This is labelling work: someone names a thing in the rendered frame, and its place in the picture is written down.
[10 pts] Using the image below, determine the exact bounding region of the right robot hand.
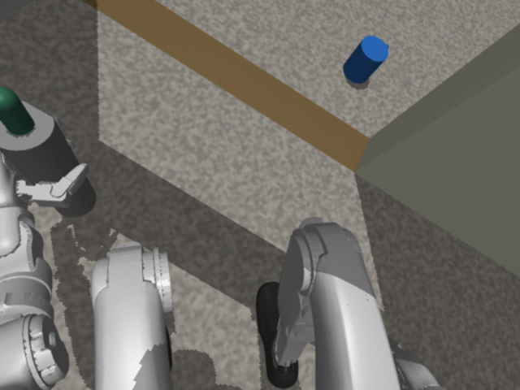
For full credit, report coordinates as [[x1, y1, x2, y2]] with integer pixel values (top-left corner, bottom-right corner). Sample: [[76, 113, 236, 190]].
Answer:
[[388, 337, 439, 390]]

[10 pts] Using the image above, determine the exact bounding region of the right robot foot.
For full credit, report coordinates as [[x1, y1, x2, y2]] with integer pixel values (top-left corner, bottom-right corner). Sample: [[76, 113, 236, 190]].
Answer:
[[256, 282, 298, 388]]

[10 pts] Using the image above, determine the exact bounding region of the left robot hand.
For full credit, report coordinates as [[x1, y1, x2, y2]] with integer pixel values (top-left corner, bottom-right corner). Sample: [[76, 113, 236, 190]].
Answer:
[[0, 115, 89, 210]]

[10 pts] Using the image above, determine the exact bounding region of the left robot arm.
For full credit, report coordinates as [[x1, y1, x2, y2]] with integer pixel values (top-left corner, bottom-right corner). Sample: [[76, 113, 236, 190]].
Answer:
[[0, 206, 69, 390]]

